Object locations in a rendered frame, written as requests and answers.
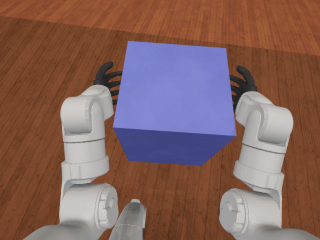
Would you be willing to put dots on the robot right hand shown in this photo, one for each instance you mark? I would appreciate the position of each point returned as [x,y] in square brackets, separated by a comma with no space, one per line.
[244,86]

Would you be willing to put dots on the right robot upper arm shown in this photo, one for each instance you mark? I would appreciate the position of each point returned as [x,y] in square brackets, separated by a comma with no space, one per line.
[255,215]

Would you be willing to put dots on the right robot forearm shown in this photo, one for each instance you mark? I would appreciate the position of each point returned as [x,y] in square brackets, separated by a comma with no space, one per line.
[265,141]

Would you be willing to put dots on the left robot upper arm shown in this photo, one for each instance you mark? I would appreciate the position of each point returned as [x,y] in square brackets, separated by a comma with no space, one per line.
[87,210]

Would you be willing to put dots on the robot left shin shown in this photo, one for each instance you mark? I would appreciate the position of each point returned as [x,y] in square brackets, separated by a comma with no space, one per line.
[135,200]

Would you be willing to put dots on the robot left hand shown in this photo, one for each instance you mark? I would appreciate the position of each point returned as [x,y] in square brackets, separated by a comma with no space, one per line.
[102,79]

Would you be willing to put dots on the left robot forearm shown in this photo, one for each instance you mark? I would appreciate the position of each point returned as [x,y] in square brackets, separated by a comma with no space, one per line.
[83,131]

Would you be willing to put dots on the carton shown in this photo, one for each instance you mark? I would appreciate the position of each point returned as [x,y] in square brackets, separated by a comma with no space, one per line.
[174,104]

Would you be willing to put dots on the robot left thigh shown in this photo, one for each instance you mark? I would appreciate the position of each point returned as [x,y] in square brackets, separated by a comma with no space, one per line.
[130,223]

